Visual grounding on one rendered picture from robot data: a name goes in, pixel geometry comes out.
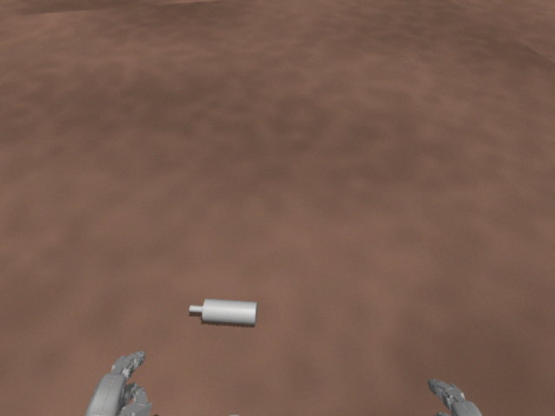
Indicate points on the left robot hand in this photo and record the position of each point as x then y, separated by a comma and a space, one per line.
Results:
112, 393

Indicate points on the bottle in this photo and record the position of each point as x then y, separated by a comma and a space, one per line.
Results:
216, 310

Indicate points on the right robot hand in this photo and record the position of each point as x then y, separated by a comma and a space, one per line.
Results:
453, 398

